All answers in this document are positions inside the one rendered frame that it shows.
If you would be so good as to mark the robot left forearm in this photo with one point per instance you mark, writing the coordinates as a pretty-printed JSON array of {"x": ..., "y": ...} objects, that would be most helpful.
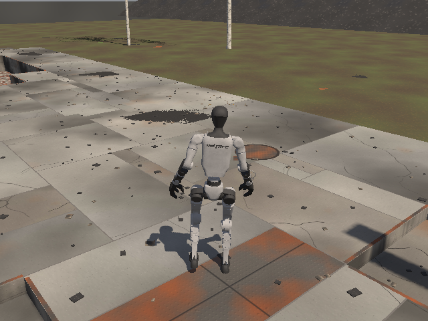
[{"x": 180, "y": 174}]

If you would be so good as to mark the robot right upper arm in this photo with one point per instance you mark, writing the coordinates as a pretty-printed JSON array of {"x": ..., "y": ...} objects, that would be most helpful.
[{"x": 241, "y": 154}]

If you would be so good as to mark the robot left upper arm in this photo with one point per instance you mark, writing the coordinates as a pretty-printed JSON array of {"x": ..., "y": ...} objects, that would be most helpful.
[{"x": 191, "y": 150}]

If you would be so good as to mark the robot right forearm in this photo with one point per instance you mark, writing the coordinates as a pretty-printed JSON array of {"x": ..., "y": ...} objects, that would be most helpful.
[{"x": 247, "y": 176}]

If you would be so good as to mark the right robot hand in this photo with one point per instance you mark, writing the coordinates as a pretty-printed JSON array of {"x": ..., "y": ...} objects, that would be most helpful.
[{"x": 244, "y": 187}]

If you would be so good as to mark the left robot shin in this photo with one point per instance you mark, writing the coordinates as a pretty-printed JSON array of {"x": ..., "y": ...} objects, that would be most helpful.
[{"x": 194, "y": 235}]

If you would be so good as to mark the humanoid robot torso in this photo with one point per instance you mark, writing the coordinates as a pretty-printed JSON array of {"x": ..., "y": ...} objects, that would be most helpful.
[{"x": 216, "y": 156}]

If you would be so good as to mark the left robot hand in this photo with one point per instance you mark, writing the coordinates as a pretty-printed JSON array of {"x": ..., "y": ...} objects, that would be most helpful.
[{"x": 173, "y": 188}]

